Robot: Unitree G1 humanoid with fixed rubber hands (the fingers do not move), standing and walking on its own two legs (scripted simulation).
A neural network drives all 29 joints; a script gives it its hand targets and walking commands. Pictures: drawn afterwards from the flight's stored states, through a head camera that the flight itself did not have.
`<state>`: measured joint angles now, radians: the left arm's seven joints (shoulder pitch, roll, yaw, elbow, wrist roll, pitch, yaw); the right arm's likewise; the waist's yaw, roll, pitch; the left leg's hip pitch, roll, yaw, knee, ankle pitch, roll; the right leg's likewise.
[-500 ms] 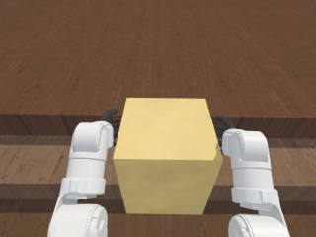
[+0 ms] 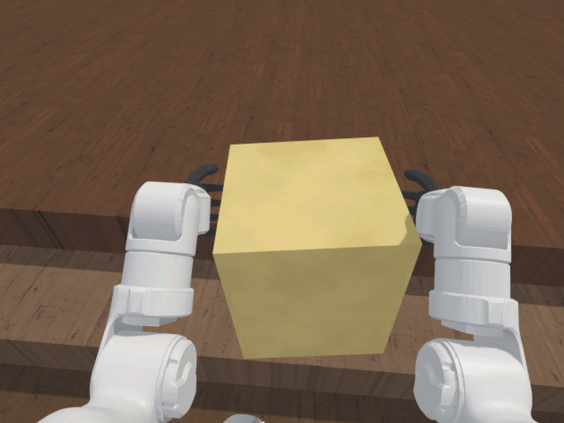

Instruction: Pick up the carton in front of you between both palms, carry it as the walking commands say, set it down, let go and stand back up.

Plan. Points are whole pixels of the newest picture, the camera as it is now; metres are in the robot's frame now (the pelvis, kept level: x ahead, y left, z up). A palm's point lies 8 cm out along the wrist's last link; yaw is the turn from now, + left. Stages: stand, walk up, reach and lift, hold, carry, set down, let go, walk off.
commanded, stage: carry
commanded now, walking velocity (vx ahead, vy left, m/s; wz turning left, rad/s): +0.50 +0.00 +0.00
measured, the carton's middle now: (308, 251) +0.37 +0.02 +0.09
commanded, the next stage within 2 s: none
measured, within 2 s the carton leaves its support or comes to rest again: neither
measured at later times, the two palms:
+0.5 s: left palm out of the picture +0.66 +0.20 +0.34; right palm (410, 9) +0.61 -0.09 +0.35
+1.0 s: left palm out of the picture +0.93 +0.32 +0.53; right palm out of the picture +0.99 +0.03 +0.53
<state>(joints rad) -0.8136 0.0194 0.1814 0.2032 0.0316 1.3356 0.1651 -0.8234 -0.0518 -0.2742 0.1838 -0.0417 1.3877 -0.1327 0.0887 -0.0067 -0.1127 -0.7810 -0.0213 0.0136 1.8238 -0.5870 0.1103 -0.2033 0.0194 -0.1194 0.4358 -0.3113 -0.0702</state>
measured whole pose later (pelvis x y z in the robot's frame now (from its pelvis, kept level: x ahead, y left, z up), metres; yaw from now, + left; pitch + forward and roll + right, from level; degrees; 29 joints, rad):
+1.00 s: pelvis +0.57 +0.10 +0.34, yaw +3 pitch +2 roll -2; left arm -1.07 0.04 0.21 0.32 -0.02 1.38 0.25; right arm -0.99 -0.05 -0.44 0.17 -0.15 1.43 -0.06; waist 0.20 0.00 0.04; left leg -1.04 0.03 0.00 1.94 -0.38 0.14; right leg -0.32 0.02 -0.16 0.58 -0.30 -0.09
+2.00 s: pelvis +1.19 +0.21 +0.54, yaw +2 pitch +5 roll +1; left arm -0.75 -0.02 0.22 0.25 0.10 1.36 0.15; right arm -0.78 0.03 -0.25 0.22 -0.12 1.32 -0.14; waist 0.01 0.02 -0.06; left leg -0.61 0.08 0.06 0.76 -0.22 -0.03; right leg -0.25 0.00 -0.12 0.33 -0.18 -0.06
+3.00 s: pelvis +1.82 +0.26 +0.51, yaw +1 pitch +3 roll +0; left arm -0.22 -0.14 0.11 -0.25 0.13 1.29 0.17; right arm -0.23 0.14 -0.10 -0.26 -0.14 1.20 -0.10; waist 0.01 -0.03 -0.17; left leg -0.46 0.06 0.22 0.46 -0.05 0.04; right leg -0.02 -0.10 -0.17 0.47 -0.47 0.05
